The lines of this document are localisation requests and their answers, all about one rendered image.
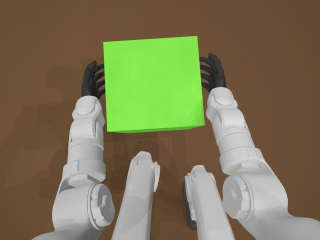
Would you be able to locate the right robot foot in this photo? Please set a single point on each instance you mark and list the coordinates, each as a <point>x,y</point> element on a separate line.
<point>192,223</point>

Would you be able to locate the robot right hand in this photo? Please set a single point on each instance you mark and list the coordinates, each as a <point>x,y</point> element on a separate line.
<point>216,77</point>

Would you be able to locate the robot left hand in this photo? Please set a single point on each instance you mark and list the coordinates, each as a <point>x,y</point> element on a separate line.
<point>90,86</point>

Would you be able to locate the robot left forearm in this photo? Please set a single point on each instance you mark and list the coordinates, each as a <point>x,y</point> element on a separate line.
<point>85,147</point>

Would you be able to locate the right robot shin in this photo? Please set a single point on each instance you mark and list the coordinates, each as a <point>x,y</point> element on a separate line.
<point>191,206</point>

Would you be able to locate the carton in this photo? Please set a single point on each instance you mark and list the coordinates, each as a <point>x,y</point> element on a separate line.
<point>153,85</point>

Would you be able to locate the robot left upper arm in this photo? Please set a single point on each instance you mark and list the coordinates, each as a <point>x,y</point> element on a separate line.
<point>81,213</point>

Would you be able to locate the robot right forearm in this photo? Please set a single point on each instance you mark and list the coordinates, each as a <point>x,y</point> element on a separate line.
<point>238,153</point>

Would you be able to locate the robot right upper arm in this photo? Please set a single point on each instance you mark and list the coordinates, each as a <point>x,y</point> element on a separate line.
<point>259,202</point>

